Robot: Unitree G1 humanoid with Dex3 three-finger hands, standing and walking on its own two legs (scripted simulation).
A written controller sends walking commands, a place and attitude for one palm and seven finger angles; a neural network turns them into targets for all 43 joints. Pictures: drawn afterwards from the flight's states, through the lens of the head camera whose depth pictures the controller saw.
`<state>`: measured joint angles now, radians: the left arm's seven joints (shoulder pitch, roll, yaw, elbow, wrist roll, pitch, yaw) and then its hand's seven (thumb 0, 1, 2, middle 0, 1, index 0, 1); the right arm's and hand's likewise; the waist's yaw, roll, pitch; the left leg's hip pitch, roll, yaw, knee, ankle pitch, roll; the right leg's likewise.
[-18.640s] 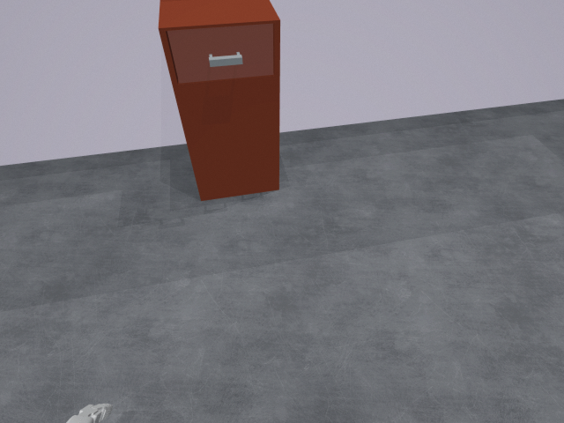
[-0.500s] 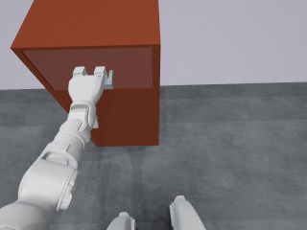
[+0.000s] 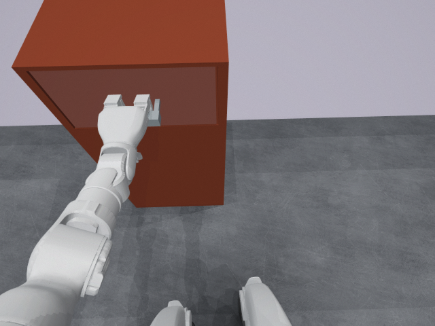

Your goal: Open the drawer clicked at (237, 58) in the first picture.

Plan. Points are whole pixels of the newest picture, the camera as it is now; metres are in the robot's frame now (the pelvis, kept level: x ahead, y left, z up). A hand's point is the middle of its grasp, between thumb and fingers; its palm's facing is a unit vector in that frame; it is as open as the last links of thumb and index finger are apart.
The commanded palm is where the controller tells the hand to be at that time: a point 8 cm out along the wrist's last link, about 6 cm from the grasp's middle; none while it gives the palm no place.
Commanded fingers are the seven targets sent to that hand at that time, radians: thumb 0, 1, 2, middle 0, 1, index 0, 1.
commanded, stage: close the thumb around the handle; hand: left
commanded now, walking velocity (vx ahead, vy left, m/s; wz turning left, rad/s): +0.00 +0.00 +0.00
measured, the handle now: (134, 111) +0.54 +0.13 +0.01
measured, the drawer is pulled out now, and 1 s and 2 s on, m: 0.00 0.05 0.17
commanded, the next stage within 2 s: pull the drawer open in 0.36 s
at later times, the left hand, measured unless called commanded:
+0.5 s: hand (133, 138) +0.49 +0.14 -0.01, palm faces -0.02 -0.01 -1.00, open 5.8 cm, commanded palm +0.45 +0.16 +0.04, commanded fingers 0.00 0.90 0.90 -0.40 -1.35 -0.40 -1.35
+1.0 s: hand (130, 161) +0.44 +0.14 -0.01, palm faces -0.01 -0.03 -1.00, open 5.8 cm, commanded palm +0.39 +0.15 +0.04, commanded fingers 0.00 0.90 0.90 -0.40 -1.35 -0.40 -1.35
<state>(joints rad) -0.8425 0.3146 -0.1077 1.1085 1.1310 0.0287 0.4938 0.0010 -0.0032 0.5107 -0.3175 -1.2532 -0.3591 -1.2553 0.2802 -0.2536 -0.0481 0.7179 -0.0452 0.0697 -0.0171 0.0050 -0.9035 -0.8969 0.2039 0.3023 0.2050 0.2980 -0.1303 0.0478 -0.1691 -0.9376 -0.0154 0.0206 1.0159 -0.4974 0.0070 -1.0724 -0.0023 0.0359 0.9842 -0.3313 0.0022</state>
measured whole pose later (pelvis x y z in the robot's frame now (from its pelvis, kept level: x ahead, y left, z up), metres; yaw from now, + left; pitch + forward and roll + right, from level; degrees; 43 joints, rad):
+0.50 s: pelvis +0.01 +0.00 +0.00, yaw +0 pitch +24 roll +1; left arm -0.82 0.31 -0.10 1.08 1.13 0.02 0.49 0.00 0.70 0.80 -0.35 -1.34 -0.38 -1.35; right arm 0.27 -0.25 -0.05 0.71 -0.05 0.08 -0.01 0.00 -0.90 -0.90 0.20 0.30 0.21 0.30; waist -0.13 0.05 -0.17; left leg -0.92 -0.01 0.02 1.01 -0.51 0.01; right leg -1.06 0.00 0.04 0.98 -0.34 0.00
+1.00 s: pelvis +0.03 +0.00 +0.02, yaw -1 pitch +21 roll +1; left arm -0.47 0.22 -0.15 0.80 1.15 0.05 0.53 0.01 0.71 0.79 -0.32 -1.35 -0.37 -1.35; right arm 0.24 -0.23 -0.08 0.68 -0.03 0.12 0.00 0.01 -0.90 -0.90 0.20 0.30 0.20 0.30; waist -0.05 0.05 -0.18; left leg -0.75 0.00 0.02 0.90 -0.51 0.00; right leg -0.90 0.01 0.04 0.89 -0.35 0.00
